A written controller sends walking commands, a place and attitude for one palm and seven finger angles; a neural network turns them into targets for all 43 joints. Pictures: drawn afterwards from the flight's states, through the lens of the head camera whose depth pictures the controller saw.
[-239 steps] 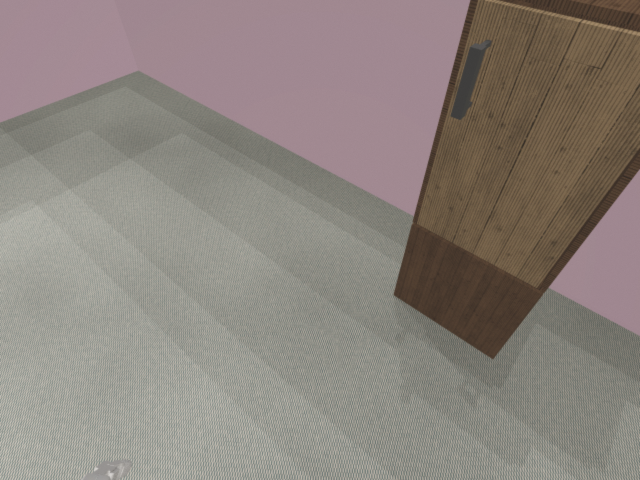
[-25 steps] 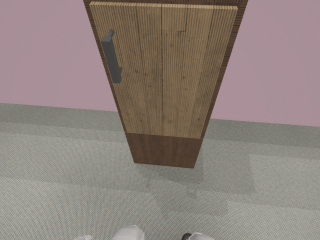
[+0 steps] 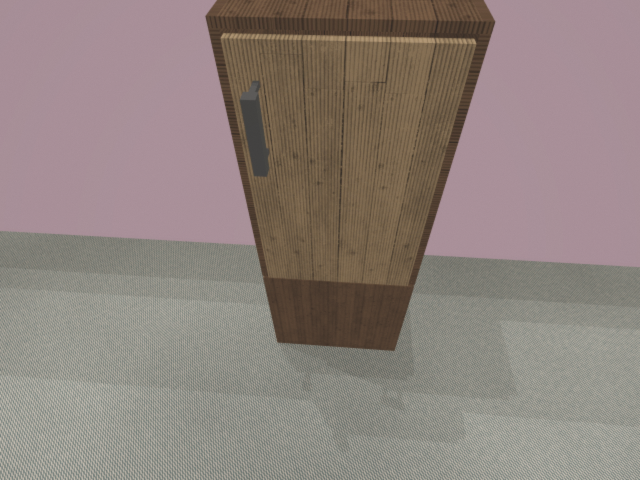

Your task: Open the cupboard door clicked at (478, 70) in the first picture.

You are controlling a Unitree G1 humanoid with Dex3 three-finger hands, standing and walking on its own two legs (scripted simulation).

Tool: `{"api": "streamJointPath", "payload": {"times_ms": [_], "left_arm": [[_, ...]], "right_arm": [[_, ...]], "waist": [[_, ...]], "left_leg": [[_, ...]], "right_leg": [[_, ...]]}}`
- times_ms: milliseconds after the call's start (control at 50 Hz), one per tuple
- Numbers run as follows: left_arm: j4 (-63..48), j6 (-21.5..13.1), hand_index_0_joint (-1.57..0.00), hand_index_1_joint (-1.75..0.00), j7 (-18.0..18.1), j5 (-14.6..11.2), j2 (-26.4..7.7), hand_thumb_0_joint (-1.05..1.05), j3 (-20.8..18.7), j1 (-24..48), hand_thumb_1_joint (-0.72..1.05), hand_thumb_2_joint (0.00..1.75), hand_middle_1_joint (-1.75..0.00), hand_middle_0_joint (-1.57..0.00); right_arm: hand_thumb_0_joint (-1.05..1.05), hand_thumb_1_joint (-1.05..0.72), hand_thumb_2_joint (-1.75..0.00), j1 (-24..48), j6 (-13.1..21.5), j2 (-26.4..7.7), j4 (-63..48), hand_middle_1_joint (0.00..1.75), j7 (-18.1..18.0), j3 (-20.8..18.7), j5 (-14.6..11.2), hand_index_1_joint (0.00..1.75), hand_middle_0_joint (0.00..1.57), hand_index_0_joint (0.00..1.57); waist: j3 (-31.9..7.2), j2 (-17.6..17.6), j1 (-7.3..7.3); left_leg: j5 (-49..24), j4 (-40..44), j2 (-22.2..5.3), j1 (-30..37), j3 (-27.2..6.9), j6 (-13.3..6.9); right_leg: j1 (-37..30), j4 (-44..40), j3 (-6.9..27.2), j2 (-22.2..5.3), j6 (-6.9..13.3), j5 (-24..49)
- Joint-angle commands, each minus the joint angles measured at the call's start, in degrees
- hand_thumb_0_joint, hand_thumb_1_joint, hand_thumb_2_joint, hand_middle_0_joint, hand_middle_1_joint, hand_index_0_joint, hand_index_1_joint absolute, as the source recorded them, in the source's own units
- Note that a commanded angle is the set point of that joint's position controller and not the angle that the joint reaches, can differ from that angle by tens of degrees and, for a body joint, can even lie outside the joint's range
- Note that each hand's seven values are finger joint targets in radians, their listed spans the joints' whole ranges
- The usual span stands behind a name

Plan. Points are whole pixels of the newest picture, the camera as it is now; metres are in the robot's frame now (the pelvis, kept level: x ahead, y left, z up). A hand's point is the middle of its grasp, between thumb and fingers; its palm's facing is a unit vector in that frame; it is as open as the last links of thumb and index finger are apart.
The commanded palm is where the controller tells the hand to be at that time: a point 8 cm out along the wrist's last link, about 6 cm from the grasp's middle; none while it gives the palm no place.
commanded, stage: come to a stop and stand still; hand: left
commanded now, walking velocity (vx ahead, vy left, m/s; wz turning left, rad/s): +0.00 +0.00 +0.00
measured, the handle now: (258, 129) +0.60 +0.14 +0.12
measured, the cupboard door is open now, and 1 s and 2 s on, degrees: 0 0 0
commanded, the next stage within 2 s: look again from close up in 0.40 s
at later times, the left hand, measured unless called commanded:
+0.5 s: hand out of the picture -0.04 +0.15 -0.17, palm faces +0.03 -0.99 -0.16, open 7.4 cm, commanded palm none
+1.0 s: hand out of the picture -0.02 +0.19 -0.18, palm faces +0.05 -0.98 -0.19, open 7.4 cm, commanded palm none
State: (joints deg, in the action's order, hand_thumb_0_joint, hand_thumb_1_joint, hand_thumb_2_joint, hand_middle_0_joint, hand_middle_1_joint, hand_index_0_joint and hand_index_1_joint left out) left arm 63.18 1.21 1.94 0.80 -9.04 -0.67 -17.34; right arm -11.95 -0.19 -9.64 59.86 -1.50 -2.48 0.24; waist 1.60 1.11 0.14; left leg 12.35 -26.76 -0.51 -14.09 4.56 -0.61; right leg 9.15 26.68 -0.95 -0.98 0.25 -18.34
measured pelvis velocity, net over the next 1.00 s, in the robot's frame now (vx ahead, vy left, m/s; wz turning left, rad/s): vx -0.03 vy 0.02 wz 0.02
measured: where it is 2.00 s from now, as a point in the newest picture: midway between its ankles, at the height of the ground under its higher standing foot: outside the picture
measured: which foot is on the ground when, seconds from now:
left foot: down 0.00-1.00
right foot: down 0.00-1.00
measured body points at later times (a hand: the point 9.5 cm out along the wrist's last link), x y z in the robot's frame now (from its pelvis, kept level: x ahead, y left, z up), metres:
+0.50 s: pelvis -0.02 -0.01 +0.00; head -0.01 -0.01 +0.45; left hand -0.04 +0.20 -0.16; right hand -0.07 -0.22 -0.16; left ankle +0.01 +0.11 -0.74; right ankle -0.04 -0.12 -0.74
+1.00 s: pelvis -0.03 +0.02 +0.00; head -0.04 +0.03 +0.45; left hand -0.03 +0.25 -0.16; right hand +0.01 -0.21 -0.15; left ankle +0.01 +0.11 -0.74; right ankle -0.04 -0.12 -0.74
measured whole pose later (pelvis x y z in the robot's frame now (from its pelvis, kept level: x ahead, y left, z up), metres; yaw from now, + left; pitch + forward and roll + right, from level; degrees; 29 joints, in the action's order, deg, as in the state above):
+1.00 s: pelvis -0.03 +0.02 +0.00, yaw +1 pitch -1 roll +0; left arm 59.7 -0.2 2.3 1.3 -9.8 0.1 -19.0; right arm -15.6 1.2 -9.5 59.3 -0.9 -0.6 1.1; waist -0.8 -0.9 -0.1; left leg 12.0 -29.4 0.3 -16.4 3.8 -2.5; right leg 10.9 29.2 -1.8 -1.9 -1.2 -16.9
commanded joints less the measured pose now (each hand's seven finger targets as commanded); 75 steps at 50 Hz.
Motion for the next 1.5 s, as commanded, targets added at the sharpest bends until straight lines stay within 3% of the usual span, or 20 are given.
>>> {"api": "streamJointPath", "payload": {"times_ms": [0, 80, 240, 460, 480, 500, 560, 640, 740, 900, 1000, 1080, 1160, 1200, 1280, 1320, 1360, 1380, 1420, 1480], "left_arm": [[-1.4, -2.6, -0.2, -0.3, 0.5, -0.1, -6.2, 0.0, -0.8, -1.1, 0.9, 0.9, -0.3, -0.2], [-0.5, -2.0, -0.2, -0.3, 0.5, -0.4, -4.5, 0.0, 0.0, -1.0, 0.9, 0.9, -0.3, -0.2], [0.4, -1.5, -0.2, -0.3, 0.4, -0.4, -4.3, 0.0, -0.3, -2.4, 0.9, 0.9, -0.3, -0.2], [0.9, -1.9, -0.2, -0.3, 0.4, -0.5, -2.5, 0.0, -0.2, -3.6, 0.9, 0.9, -0.3, -0.2], [1.4, -3.7, -0.2, -0.3, 2.4, 0.8, -4.2, 0.0, 0.5, -6.5, 0.9, 0.9, -0.3, -0.2], [0.4, -4.8, -0.2, -0.3, 2.1, 0.5, -6.3, 0.0, -0.1, -5.6, 0.9, 0.9, -0.3, -0.2], [-1.9, -4.4, -0.2, -0.3, 1.6, -0.1, -4.7, 0.0, 0.0, -3.5, 0.9, 0.9, -0.3, -0.2], [-3.6, -2.9, -0.2, -0.3, 1.1, 0.2, -3.6, 0.0, -0.2, -3.6, 0.9, 0.9, -0.3, -0.2], [-4.5, -2.3, -0.2, -0.3, 0.8, 0.4, -3.8, 0.0, -0.2, -5.2, 0.9, 0.9, -0.3, -0.2], [-5.4, -2.5, -0.2, -0.3, 0.5, 0.5, -5.1, 0.0, -0.4, -5.6, 0.9, 0.9, -0.3, -0.2], [-5.5, -2.3, -0.2, -0.3, 0.3, 0.6, -5.5, 0.0, -0.4, -5.6, 0.9, 0.9, -0.3, -0.2], [-4.8, -1.9, -0.2, -0.3, -0.1, 0.7, -4.8, 0.0, -0.2, -6.5, 0.9, 0.9, -0.3, -0.2], [-5.3, -0.9, -0.2, -0.3, -1.0, 1.4, -3.9, 0.0, -0.6, -8.0, 0.9, 0.9, -0.3, -0.2], [-5.3, -0.8, -0.2, -0.3, -1.3, 1.6, -3.5, 0.0, -0.8, -9.0, 0.9, 0.9, -0.3, -0.2], [-5.0, -1.2, -0.2, -0.3, -1.8, 1.3, -3.4, 0.0, -1.4, -11.8, 0.9, 0.9, -0.3, -0.2], [-4.7, -1.6, -0.2, -0.3, -1.6, 1.2, -5.0, 0.0, -1.8, -13.1, 0.9, 0.9, -0.3, -0.2], [-4.4, -2.0, -0.2, -0.3, -0.9, 1.0, -7.7, 0.0, -2.8, -14.1, 0.9, 0.9, -0.3, -0.2], [-4.2, -2.4, -0.2, -0.3, -0.6, 0.8, -7.2, 0.0, -2.8, -14.5, 0.9, 0.9, -0.3, -0.2], [-3.9, -2.9, -0.2, -0.3, -0.3, 1.2, -6.5, 0.0, -2.8, -14.1, 0.9, 0.9, -0.3, -0.2], [-3.2, -3.0, -0.2, -0.3, -0.4, 1.2, -6.2, 0.0, -2.3, -12.1, 0.9, 0.9, -0.3, -0.2]], "right_arm": [[0.0, -0.9, -0.9, -4.0, 0.6, -3.8, 0.0, 0.3, 0.0, 0.2, 0.1, 0.3, 0.2, 0.2], [0.0, -0.9, -0.9, -4.5, 0.3, -4.1, 2.5, 0.3, 0.0, 0.8, 0.1, 0.3, 0.2, 0.2], [0.0, -0.9, -0.9, -7.1, -0.1, -2.9, 5.1, 0.3, -0.1, 1.2, 0.5, 0.3, 0.2, 0.2], [0.0, -0.9, -0.9, -10.2, 0.7, -1.8, 6.1, 0.3, -0.5, 1.3, 0.3, 0.3, 0.2, 0.2], [0.0, -0.9, -0.9, -3.3, 2.0, -3.8, 1.6, 0.3, 0.3, 1.8, 0.3, 0.3, 0.2, 0.2], [0.0, -0.9, -0.9, -3.9, 1.9, -2.1, -0.9, 0.3, 0.8, 2.2, 0.1, 0.3, 0.2, 0.2], [0.0, -0.9, -0.9, -10.3, 2.1, -2.1, 0.3, 0.3, 0.3, 1.9, 0.8, 0.3, 0.2, 0.2], [0.0, -0.9, -0.9, -9.1, 1.7, -3.3, -1.3, 0.3, 0.1, 1.3, 0.9, 0.3, 0.2, 0.2], [0.0, -0.9, -0.9, -7.9, 1.8, -4.3, -2.5, 0.3, 0.1, 1.2, 0.9, 0.3, 0.2, 0.2], [0.0, -0.9, -0.9, -6.6, 2.4, -6.1, -3.1, 0.3, 0.0, 0.9, 0.6, 0.3, 0.2, 0.2], [0.0, -0.9, -0.9, -5.7, 2.2, -6.4, -3.0, 0.3, 0.1, 1.0, 0.5, 0.3, 0.2, 0.2], [0.0, -0.9, -0.9, -6.0, 1.7, -6.6, -2.3, 0.3, 0.2, 0.9, 0.8, 0.3, 0.2, 0.2], [0.0, -0.9, -0.9, -6.3, 0.8, -9.6, -2.8, 0.3, -0.1, -0.5, 1.2, 0.3, 0.2, 0.2], [0.0, -0.9, -0.9, -6.4, 0.8, -9.9, -3.1, 0.3, -0.2, -0.9, 1.2, 0.3, 0.2, 0.2], [0.0, -0.9, -0.9, -6.0, 1.0, -8.4, -3.3, 0.3, -0.3, -1.0, 1.3, 0.3, 0.2, 0.2], [0.0, -0.9, -0.9, -5.4, 1.2, -5.9, -3.8, 0.3, -0.2, -0.5, 1.2, 0.3, 0.2, 0.2], [0.0, -0.9, -0.9, -4.2, 1.6, -2.7, -4.7, 0.3, 0.3, 0.3, 1.1, 0.3, 0.2, 0.2], [0.0, -0.9, -0.9, -2.2, 1.8, -2.7, -5.3, 0.3, 0.5, 0.3, 1.2, 0.3, 0.2, 0.2], [0.0, -0.9, -0.9, -2.0, 2.3, -1.8, -5.5, 0.3, 0.8, 0.4, 1.0, 0.3, 0.2, 0.2], [0.0, -0.9, -0.9, -4.8, 2.8, 0.3, -4.1, 0.3, 0.9, 1.1, 0.9, 0.3, 0.2, 0.2]], "waist": [[-3.7, -10.4, -1.16], [3.4, -6.2, -0.95], [6.1, -1.2, -0.51], [2.7, -1.1, -0.53], [5.8, 0.0, 1.77], [3.5, -1.2, -0.74], [-4.7, -5.4, -1.78], [1.8, 0.0, -1.12], [4.0, -0.6, -0.25], [-0.1, -1.2, 0.01], [1.2, -0.1, 0.1], [2.1, 0.5, -0.3], [4.3, 3.5, -0.19], [4.2, 4.0, 0.15], [3.9, 0.8, 1.25], [4.5, -5.9, 1.79], [4.9, -15.4, 2.1], [6.1, -13.2, 2.62], [5.4, -8.0, 1.7], [3.3, -6.6, -0.07]], "left_leg": [[-9.9, 3.6, -4.6, 5.7, -4.2, 0.5], [-4.7, 7.2, -5.3, 6.5, -5.3, -0.1], [1.7, 8.5, -4.7, 3.3, -5.3, 0.1], [-1.4, 8.1, -5.5, 3.5, -6.0, -0.2], [-6.2, -4.6, -5.5, -2.0, -4.6, 1.3], [-2.8, -3.3, -4.5, -1.0, -4.5, 1.6], [-4.9, -1.5, -4.0, 1.3, -5.6, 0.0], [0.4, 1.4, -5.0, -2.7, -7.7, -1.1], [4.6, 4.9, -5.7, -5.8, -9.7, -2.0], [-1.3, 5.1, -6.1, -1.6, -9.2, -2.4], [1.3, 6.2, -6.0, -2.2, -9.1, -2.2], [12.3, 8.9, -6.6, -2.9, -10.3, -2.2], [26.4, 14.5, -10.9, -6.0, -15.6, -4.5], [27.1, 15.1, -12.3, -6.7, -17.3, -5.8], [23.1, 9.7, -9.8, -9.9, -12.4, -4.7], [18.6, 0.7, -4.9, -13.4, -6.5, -2.9], [11.8, -14.1, -0.2, -18.4, 1.2, -1.6], [13.1, -19.9, -0.8, -20.2, 0.2, -1.9], [14.7, -22.8, -2.0, -21.8, -0.1, -2.1], [9.0, -10.0, -1.0, -9.9, 3.0, -1.4]], "right_leg": [[-0.3, -5.5, 6.1, -8.3, 2.5, 26.0], [6.5, -9.8, 5.7, -6.1, 1.2, 5.7], [7.6, -11.7, 5.9, -5.3, 1.3, -3.1], [5.0, -9.7, 4.8, -4.7, 1.5, 2.4], [5.9, -8.7, 6.9, -7.3, 1.6, 19.5], [5.4, -8.3, 7.6, -10.7, 2.5, 25.9], [1.9, -4.2, 4.6, -6.8, 3.2, 12.2], [7.3, -2.6, 3.1, -4.1, 2.7, 0.1], [6.7, -1.1, 2.1, -3.2, 2.3, 1.6], [4.6, -1.7, 2.1, -3.8, 1.5, 6.4], [4.7, -3.0, 2.3, -4.1, 1.4, 5.8], [6.0, -2.6, 1.3, -3.1, 1.4, -0.5], [8.4, 2.8, -2.3, -0.3, 1.5, -5.4], [8.2, 4.2, -2.8, 0.1, 1.9, -4.6], [3.9, -1.5, -0.4, -1.2, 2.7, -4.4], [3.2, -7.6, 7.8, -5.3, 4.9, -11.4], [0.9, -15.6, 18.2, -13.0, 9.0, -16.0], [1.0, -16.5, 19.6, -14.8, 11.1, -11.1], [-1.9, -14.3, 17.2, -15.5, 13.1, 0.3], [2.3, -8.8, 8.3, -11.0, 10.8, 11.1]]}}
